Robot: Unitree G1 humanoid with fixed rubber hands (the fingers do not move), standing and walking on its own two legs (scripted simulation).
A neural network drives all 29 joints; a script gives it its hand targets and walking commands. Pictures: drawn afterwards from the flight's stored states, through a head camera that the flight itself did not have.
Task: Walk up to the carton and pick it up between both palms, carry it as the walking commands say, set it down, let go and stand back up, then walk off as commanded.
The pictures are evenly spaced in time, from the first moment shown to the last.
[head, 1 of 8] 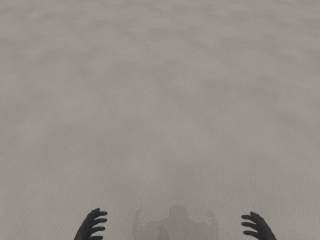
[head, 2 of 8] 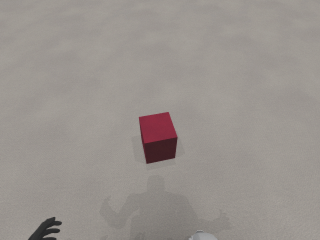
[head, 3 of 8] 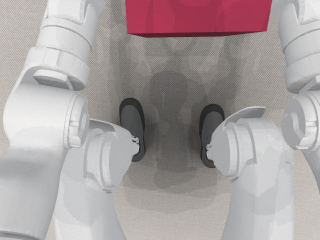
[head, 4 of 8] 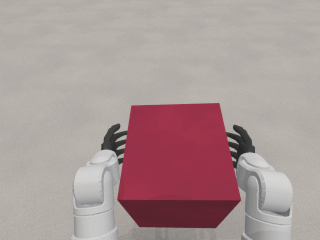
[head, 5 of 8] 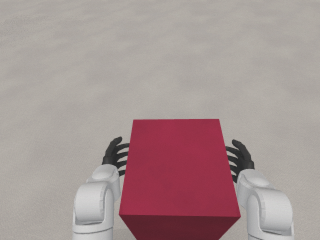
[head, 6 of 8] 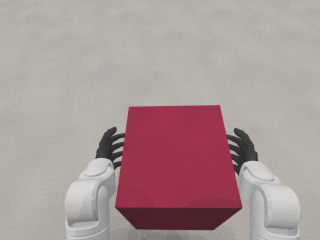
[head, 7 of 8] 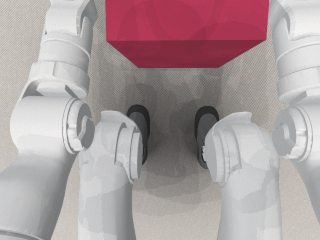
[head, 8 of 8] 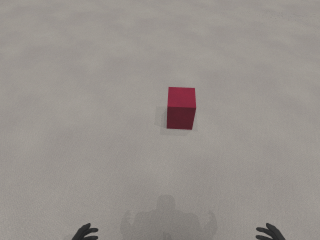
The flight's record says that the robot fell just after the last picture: no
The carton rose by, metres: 0.68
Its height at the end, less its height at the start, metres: +0.00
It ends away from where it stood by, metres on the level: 1.74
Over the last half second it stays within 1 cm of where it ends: yes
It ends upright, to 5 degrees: yes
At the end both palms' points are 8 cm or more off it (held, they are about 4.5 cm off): yes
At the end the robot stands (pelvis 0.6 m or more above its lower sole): yes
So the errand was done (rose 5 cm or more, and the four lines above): yes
